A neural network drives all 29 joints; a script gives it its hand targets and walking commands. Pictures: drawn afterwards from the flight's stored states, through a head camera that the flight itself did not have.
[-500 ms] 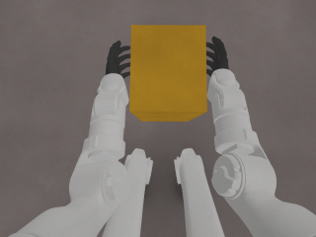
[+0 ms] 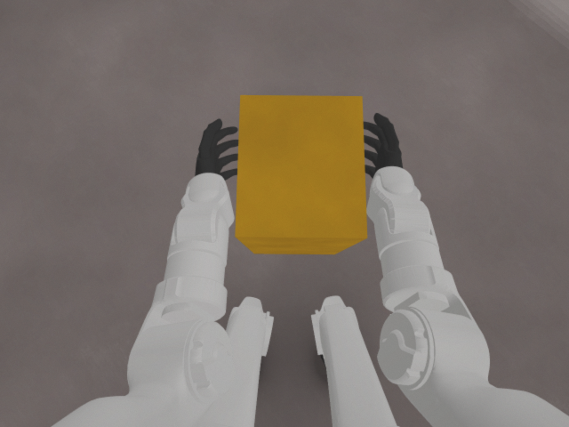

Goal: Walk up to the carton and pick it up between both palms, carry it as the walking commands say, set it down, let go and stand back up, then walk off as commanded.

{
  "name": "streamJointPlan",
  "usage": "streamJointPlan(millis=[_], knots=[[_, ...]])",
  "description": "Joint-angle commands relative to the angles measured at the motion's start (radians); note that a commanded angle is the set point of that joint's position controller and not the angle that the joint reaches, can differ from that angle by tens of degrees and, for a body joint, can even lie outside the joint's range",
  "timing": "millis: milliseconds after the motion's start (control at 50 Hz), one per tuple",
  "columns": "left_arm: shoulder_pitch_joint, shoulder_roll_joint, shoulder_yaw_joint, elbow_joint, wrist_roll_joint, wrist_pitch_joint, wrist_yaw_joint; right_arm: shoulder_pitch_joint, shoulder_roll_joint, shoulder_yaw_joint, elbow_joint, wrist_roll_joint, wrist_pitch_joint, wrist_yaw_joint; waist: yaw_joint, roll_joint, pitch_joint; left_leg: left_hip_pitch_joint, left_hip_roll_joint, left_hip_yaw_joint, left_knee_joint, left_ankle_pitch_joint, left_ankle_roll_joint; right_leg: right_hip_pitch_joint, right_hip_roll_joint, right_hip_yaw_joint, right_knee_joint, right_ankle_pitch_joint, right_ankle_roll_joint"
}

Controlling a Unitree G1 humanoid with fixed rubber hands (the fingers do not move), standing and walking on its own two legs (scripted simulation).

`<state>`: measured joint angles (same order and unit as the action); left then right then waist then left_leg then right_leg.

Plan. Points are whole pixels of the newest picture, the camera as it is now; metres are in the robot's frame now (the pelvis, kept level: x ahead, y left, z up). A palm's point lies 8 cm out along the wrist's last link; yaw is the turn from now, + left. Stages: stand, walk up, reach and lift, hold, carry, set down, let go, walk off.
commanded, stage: reach and lift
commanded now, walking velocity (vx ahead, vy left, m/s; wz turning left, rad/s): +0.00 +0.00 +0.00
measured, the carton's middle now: (297, 191) +0.44 +0.00 -0.12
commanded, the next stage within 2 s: none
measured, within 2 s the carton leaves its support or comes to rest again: neither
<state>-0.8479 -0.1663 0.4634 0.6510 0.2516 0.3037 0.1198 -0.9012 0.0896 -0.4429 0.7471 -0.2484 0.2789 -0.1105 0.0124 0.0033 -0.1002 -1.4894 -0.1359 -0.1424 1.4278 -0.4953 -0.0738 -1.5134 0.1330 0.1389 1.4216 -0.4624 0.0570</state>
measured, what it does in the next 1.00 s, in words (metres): rises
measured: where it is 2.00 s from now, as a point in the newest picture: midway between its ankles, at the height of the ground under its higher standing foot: (288, 374)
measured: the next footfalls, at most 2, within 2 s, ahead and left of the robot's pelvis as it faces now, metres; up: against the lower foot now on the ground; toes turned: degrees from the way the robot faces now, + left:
none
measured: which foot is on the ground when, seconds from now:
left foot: down 0.00-1.00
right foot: down 0.00-1.00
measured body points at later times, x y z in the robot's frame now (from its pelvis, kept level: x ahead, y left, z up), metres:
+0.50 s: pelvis +0.02 +0.00 +0.07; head +0.19 -0.01 +0.48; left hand +0.43 +0.12 +0.02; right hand +0.44 -0.13 +0.02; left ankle +0.08 +0.14 -0.57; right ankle +0.09 -0.13 -0.57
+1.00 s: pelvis +0.04 +0.00 +0.13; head +0.16 -0.01 +0.56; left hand +0.41 +0.12 +0.09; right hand +0.42 -0.13 +0.09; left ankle +0.08 +0.14 -0.57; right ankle +0.09 -0.13 -0.57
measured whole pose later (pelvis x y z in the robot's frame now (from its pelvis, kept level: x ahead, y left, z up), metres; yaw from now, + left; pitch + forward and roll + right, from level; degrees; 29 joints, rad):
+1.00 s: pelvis +0.04 +0.00 +0.13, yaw +0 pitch +18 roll +0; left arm -0.50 -0.23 0.39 0.55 0.27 0.26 0.08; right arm -0.56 0.19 -0.38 0.63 -0.28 0.25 -0.09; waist 0.01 0.01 -0.06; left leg -0.80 -0.08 -0.17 0.82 -0.33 -0.05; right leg -0.82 0.10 0.16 0.82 -0.30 0.02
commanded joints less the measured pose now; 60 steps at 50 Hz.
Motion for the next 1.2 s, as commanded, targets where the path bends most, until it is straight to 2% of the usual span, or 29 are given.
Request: streamJointPlan(millis=[0, 460, 760, 980, 1180], knots=[[-0.658, -1.017, -0.54, 0.056, -0.116, -0.031, -0.217, -0.54, 1.092, 0.5, 0.095, 0.106, -0.004, 0.237, -0.001, -0.021, -0.845, 0.43, -0.056, 0.162, -0.189, 0.22, 0.014, 0.556, 0.049, -0.154, -0.185, 0.23, -0.026], [-0.465, -1.032, -0.571, 0.033, -0.088, -0.064, -0.226, -0.357, 1.133, 0.537, 0.066, 0.082, -0.033, 0.242, 0.002, -0.023, -0.713, 0.656, -0.028, 0.118, -0.414, 0.282, 0.027, 0.789, 0.026, -0.106, -0.41, 0.285, -0.034], [-0.314, -1.03, -0.609, -0.001, -0.075, -0.072, -0.241, -0.21, 1.145, 0.575, 0.024, 0.065, -0.043, 0.246, 0.003, -0.021, -0.616, 0.836, -0.009, 0.091, -0.581, 0.374, 0.035, 0.956, 0.009, -0.073, -0.585, 0.375, -0.036], [-0.206, -1.038, -0.649, -0.039, -0.073, -0.056, -0.249, -0.109, 1.146, 0.614, -0.021, 0.063, -0.029, 0.26, 0.001, -0.013, -0.548, 0.983, 0.003, 0.08, -0.709, 0.456, 0.037, 1.084, -0.003, -0.062, -0.717, 0.454, -0.039], [-0.117, -1.081, -0.654, -0.045, -0.081, -0.011, -0.253, -0.051, 1.131, 0.633, -0.064, 0.069, 0.013, 0.281, -0.002, -0.005, -0.474, 1.123, 0.012, 0.074, -0.83, 0.5, 0.041, 1.188, -0.013, -0.063, -0.831, 0.475, -0.043]])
